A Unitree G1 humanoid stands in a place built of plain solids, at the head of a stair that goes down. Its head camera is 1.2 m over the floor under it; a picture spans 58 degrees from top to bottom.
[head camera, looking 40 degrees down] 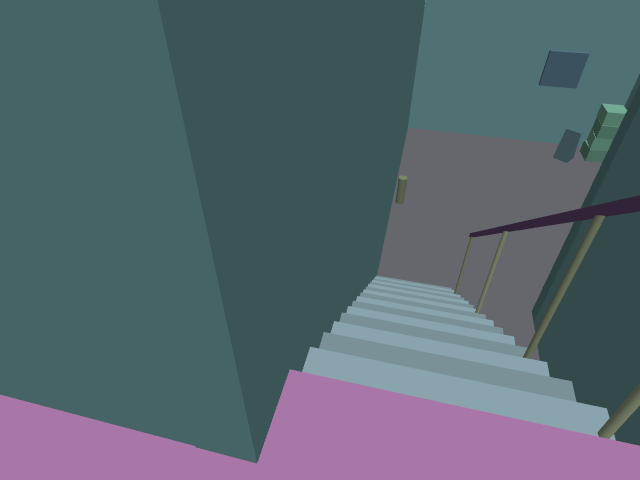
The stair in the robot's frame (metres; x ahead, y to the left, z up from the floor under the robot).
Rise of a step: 0.20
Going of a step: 0.24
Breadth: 1.06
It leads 14 degrees to the right of straight ahead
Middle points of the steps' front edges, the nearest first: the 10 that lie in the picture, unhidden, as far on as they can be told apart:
0.67 -0.42 0.00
0.89 -0.47 -0.20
1.12 -0.53 -0.40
1.35 -0.59 -0.60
1.58 -0.64 -0.80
1.81 -0.70 -1.00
2.03 -0.76 -1.20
2.26 -0.81 -1.40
2.49 -0.87 -1.60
2.72 -0.93 -1.80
